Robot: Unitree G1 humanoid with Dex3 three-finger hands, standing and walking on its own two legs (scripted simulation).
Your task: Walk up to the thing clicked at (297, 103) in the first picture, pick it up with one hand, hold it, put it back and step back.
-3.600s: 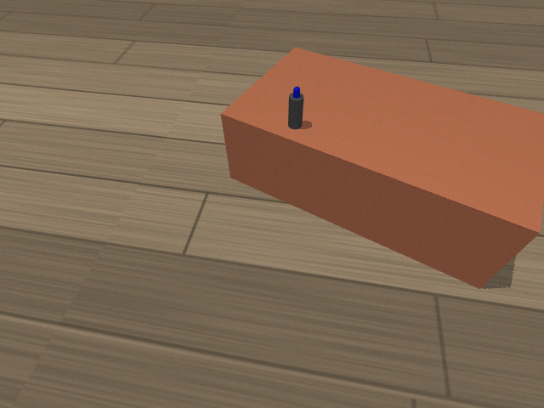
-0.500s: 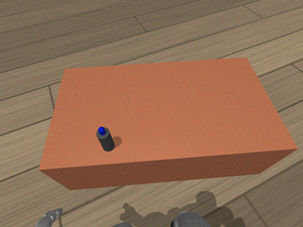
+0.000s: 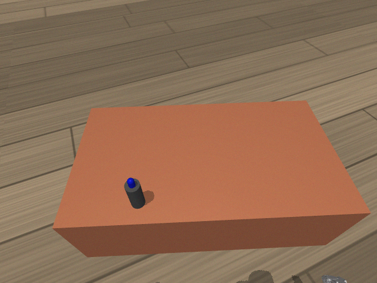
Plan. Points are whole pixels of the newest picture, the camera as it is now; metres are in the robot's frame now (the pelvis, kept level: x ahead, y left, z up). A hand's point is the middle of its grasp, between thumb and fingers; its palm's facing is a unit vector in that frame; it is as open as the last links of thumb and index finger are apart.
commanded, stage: walk up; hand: left
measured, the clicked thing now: (134, 191) +0.47 +0.22 -0.30
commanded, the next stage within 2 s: stand in 0.78 s
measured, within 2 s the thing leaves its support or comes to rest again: neither
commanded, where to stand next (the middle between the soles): +0.07 -0.01 m, yaw +2 degrees
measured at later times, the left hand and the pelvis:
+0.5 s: hand out of the picture +0.09 +0.24 -0.15, palm faces +0.02 -0.95 -0.32, open 7.3 cm; pelvis +0.01 -0.01 +0.01, yaw +0 degrees
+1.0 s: hand out of the picture +0.10 +0.24 -0.15, palm faces +0.01 -0.94 -0.34, open 7.3 cm; pelvis +0.01 -0.01 +0.01, yaw +1 degrees
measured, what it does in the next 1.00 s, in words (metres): stands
